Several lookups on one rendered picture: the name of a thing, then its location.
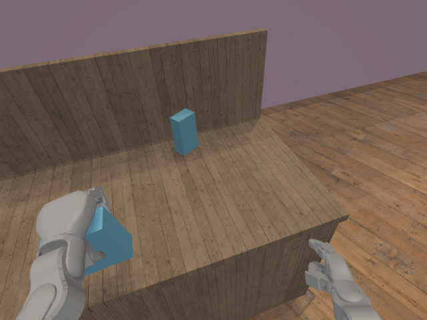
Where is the robot left forearm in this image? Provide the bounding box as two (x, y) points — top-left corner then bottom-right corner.
(15, 234), (86, 320)

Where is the robot right forearm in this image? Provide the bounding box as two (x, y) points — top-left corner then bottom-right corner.
(331, 279), (383, 320)

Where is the table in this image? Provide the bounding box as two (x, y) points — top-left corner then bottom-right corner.
(0, 28), (350, 320)

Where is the robot left hand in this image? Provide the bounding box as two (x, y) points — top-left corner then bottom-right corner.
(36, 187), (112, 269)

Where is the robot right hand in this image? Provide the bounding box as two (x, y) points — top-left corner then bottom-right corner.
(305, 239), (354, 295)

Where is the sponge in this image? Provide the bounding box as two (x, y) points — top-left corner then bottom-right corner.
(39, 206), (133, 276)

